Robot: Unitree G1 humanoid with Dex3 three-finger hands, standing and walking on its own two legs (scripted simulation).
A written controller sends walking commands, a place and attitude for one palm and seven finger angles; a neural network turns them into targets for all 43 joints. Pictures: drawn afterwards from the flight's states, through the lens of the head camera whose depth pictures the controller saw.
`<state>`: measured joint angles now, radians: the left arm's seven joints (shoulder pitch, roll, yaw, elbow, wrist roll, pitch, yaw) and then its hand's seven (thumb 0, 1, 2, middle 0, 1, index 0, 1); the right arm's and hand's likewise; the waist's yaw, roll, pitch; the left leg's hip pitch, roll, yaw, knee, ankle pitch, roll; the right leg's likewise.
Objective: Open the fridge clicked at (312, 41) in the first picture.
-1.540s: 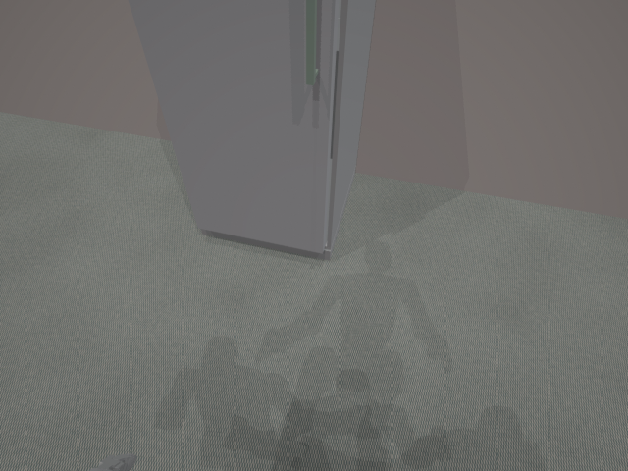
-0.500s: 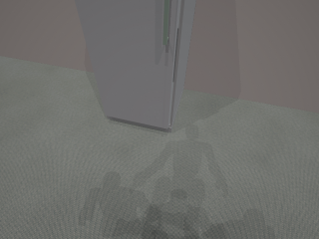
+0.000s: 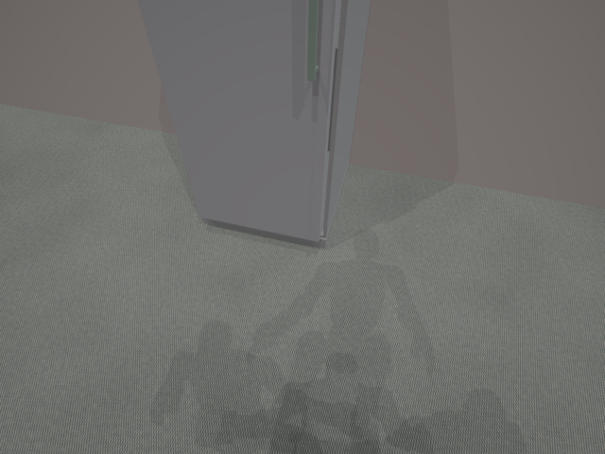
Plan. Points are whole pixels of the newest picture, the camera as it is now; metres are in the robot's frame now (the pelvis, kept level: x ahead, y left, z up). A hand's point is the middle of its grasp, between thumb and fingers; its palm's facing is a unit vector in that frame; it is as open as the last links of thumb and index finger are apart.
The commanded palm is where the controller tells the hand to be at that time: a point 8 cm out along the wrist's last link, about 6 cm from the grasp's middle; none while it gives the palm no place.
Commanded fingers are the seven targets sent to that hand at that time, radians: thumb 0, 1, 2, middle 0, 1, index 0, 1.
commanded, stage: walk to a spot facing it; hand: right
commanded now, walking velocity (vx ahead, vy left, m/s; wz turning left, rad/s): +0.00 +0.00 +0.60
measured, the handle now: (315, 1) +0.99 +0.03 +0.20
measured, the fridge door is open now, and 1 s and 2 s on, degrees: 0 0 0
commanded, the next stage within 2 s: none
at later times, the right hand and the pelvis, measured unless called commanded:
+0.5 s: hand out of the picture +0.05 -0.16 -0.18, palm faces -0.16 +0.95 -0.28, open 7.4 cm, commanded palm none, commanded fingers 0.00 -0.90 -0.90 0.20 0.30 0.20 0.30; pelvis -0.02 +0.03 -0.02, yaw +12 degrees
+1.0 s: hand out of the picture +0.14 -0.20 -0.18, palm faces -0.40 +0.90 -0.19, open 7.4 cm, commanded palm none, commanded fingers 0.00 -0.90 -0.90 0.20 0.30 0.20 0.30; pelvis +0.02 -0.03 -0.01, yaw +30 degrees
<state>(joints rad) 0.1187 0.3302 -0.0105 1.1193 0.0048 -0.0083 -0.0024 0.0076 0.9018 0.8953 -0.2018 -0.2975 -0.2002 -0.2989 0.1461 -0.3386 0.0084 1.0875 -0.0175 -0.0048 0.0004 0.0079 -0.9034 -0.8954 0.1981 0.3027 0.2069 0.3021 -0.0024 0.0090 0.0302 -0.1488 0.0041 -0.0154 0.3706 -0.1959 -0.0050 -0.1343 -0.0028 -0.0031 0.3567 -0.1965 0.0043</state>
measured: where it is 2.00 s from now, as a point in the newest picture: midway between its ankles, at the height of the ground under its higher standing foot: (249, 431)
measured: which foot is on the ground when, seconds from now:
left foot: down 0.00-0.92, up 0.94-1.00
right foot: down 0.00-0.40, up 0.42-0.90, down 0.92-1.00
